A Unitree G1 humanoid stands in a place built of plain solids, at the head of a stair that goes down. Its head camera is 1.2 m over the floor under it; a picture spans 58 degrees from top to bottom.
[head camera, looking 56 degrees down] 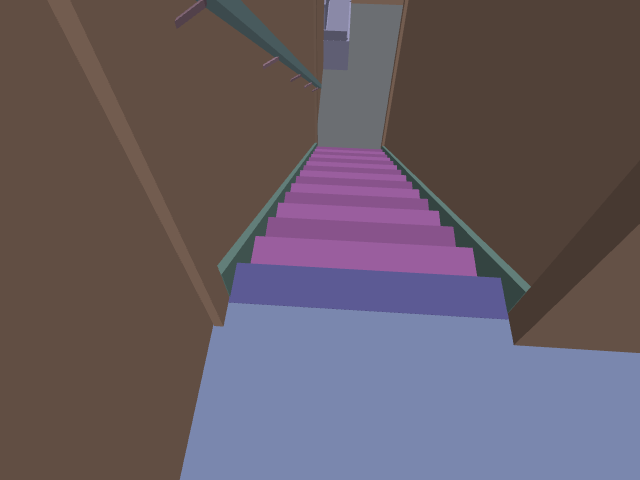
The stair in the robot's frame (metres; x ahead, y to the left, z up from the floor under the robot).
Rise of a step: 0.19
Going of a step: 0.24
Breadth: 0.84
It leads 4 degrees to the right of straight ahead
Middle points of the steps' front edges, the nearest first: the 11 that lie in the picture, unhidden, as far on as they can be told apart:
0.69 -0.15 0.00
0.93 -0.17 -0.19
1.17 -0.18 -0.39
1.41 -0.20 -0.58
1.65 -0.21 -0.77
1.89 -0.23 -0.97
2.13 -0.25 -1.16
2.37 -0.26 -1.36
2.61 -0.28 -1.55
2.85 -0.29 -1.74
3.09 -0.31 -1.93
